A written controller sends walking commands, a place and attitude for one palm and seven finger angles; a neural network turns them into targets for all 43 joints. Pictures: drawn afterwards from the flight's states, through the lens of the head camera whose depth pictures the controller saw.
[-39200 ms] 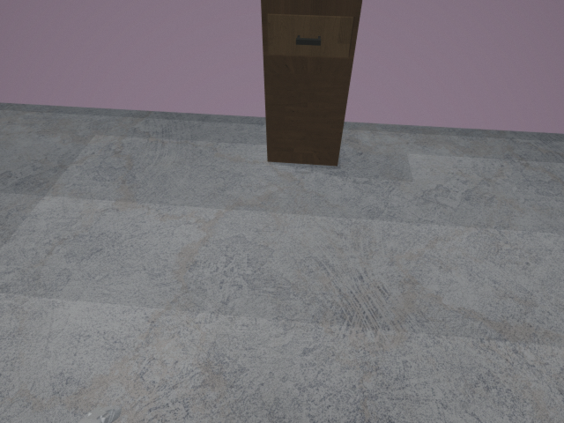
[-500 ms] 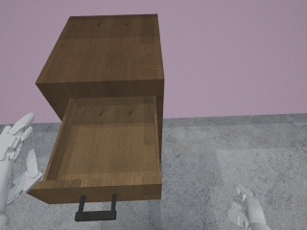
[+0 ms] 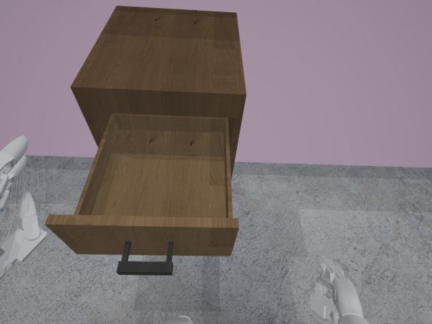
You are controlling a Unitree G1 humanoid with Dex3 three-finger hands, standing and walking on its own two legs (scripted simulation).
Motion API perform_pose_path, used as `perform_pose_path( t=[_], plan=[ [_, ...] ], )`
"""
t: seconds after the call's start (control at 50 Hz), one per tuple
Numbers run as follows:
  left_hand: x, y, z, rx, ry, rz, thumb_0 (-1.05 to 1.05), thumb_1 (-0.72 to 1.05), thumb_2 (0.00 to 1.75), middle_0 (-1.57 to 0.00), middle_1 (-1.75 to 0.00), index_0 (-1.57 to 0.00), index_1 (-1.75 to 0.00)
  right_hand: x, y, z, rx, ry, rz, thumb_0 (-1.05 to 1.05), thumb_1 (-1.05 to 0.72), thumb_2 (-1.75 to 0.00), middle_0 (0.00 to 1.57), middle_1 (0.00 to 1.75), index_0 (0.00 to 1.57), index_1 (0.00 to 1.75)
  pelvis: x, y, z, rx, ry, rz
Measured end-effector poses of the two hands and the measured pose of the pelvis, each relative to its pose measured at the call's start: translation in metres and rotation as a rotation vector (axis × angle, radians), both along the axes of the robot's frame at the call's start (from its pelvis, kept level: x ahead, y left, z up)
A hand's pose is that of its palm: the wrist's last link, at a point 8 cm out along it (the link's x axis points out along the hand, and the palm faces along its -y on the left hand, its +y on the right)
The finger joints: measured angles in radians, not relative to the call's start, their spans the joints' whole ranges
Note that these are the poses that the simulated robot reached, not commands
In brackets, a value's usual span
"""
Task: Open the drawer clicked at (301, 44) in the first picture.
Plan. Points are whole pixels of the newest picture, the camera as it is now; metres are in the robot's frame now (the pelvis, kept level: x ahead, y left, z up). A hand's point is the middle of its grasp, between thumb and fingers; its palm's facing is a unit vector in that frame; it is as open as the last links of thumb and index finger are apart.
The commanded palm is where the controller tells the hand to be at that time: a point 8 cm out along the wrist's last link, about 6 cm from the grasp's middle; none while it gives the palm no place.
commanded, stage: step back with the hand held close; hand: left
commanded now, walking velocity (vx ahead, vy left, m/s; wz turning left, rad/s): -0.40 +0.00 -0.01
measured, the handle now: (147, 257) +0.25 +0.16 -0.07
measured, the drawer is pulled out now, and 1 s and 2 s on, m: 0.30 0.30 0.30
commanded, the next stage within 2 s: stop stepping back and stand still in 0.50 s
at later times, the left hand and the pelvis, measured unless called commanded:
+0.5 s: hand (72, 272) +0.15 +0.18 +0.16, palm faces +0.19 -0.85 -0.49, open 7.4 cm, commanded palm +0.07 +0.24 +0.19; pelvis -0.08 -0.03 -0.01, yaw -4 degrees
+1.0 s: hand out of the picture +0.01 +0.14 +0.18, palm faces +0.23 -0.82 -0.53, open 7.4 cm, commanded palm -0.06 +0.21 +0.19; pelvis -0.19 -0.07 +0.00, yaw +1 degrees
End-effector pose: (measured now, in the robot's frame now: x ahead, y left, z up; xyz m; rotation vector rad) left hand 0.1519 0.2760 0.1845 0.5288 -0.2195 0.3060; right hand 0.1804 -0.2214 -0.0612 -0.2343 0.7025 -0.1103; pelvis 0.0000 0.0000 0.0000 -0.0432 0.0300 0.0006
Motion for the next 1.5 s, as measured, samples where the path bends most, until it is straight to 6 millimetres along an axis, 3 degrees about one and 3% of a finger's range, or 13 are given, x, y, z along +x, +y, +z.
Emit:
perform_pose_path(
  t=[0.28,0.46,0.54,0.62,0.7,0.8,0.88,1.0,1.08,1.14,1.2,1.32,1.5],
  plan=[
    [-0.005,0.010,0.011,0.066,-0.039,-0.046,0.01,0.89,0.90,-0.21,-0.30,-0.21,-0.30,-0.043,-0.004,-0.004,-0.025,0.041,-0.073,0.01,-0.90,-0.90,0.20,0.30,0.20,0.30,-0.022,0.006,0.001,-0.011,0.029,-0.010],
    [-0.022,-0.031,0.001,0.014,-0.011,-0.140,0.01,0.90,0.90,-0.21,-0.30,-0.21,-0.30,-0.062,-0.011,-0.007,0.010,0.008,-0.006,0.01,-0.90,-0.90,0.20,0.30,0.20,0.30,-0.063,-0.018,-0.001,0.013,0.087,-0.073],
    [-0.043,-0.061,-0.002,0.058,0.016,-0.222,0.01,0.90,0.90,-0.21,-0.30,-0.21,-0.30,-0.083,-0.030,-0.019,0.027,-0.013,0.015,0.01,-0.90,-0.90,0.20,0.30,0.20,0.30,-0.100,-0.035,-0.009,0.007,0.071,-0.075],
    [-0.083,-0.080,0.018,0.129,0.021,-0.265,0.01,0.89,0.90,-0.21,-0.30,-0.22,-0.30,-0.119,-0.051,-0.024,0.052,0.044,-0.034,0.01,-0.90,-0.90,0.20,0.30,0.20,0.30,-0.117,-0.047,-0.005,-0.021,0.026,-0.036],
    [-0.115,-0.067,0.028,0.148,0.017,-0.142,0.01,0.89,0.90,-0.22,-0.30,-0.22,-0.30,-0.149,-0.071,-0.014,0.029,0.107,-0.118,0.01,-0.90,-0.90,0.20,0.30,0.20,0.30,-0.116,-0.055,0.006,0.051,0.050,-0.043],
    [-0.128,-0.042,-0.003,0.035,0.077,0.043,0.01,0.89,0.90,-0.21,-0.30,-0.22,-0.30,-0.164,-0.083,-0.005,-0.004,0.058,-0.126,0.01,-0.90,-0.90,0.20,0.30,0.20,0.30,-0.135,-0.054,0.008,0.046,0.037,-0.010],
    [-0.140,-0.056,-0.023,-0.029,0.092,0.030,0.01,0.90,0.90,-0.21,-0.30,-0.21,-0.30,-0.174,-0.085,-0.004,-0.004,0.019,-0.091,0.01,-0.90,-0.90,0.20,0.30,0.20,0.30,-0.160,-0.057,0.001,0.084,0.011,-0.007],
    [-0.175,-0.096,0.014,0.069,0.036,-0.118,0.02,0.89,0.90,-0.21,-0.30,-0.21,-0.30,-0.200,-0.076,-0.008,0.040,0.006,-0.023,0.01,-0.90,-0.90,0.20,0.30,0.20,0.30,-0.187,-0.072,0.000,0.073,-0.021,0.009],
    [-0.201,-0.099,0.040,0.165,-0.034,-0.097,0.01,0.89,0.90,-0.21,-0.30,-0.22,-0.30,-0.216,-0.076,-0.016,0.082,0.043,-0.017,0.01,-0.90,-0.90,0.20,0.30,0.20,0.30,-0.195,-0.082,0.002,0.039,-0.026,0.028],
    [-0.213,-0.087,0.034,0.127,-0.032,-0.007,0.01,0.89,0.90,-0.21,-0.30,-0.22,-0.30,-0.227,-0.084,-0.019,0.091,0.078,-0.038,0.01,-0.90,-0.90,0.20,0.30,0.20,0.30,-0.200,-0.085,0.006,0.057,-0.012,0.014],
    [-0.215,-0.074,0.010,0.031,0.022,0.090,0.01,0.89,0.90,-0.21,-0.30,-0.22,-0.30,-0.239,-0.094,-0.017,0.072,0.101,-0.054,0.01,-0.90,-0.90,0.20,0.30,0.20,0.30,-0.203,-0.086,0.011,0.083,-0.003,0.014],
    [-0.217,-0.083,-0.028,-0.123,0.107,0.085,0.01,0.90,0.90,-0.20,-0.30,-0.21,-0.30,-0.249,-0.110,-0.005,-0.039,0.075,-0.058,0.01,-0.90,-0.90,0.20,0.30,0.20,0.30,-0.209,-0.079,0.010,0.069,-0.013,0.037],
    [-0.221,-0.079,0.016,0.084,-0.032,-0.003,0.01,0.89,0.90,-0.21,-0.30,-0.22,-0.30,-0.235,-0.092,-0.008,0.009,0.007,-0.026,0.01,-0.90,-0.90,0.20,0.30,0.20,0.30,-0.209,-0.076,0.004,0.052,-0.044,0.040]
  ],
)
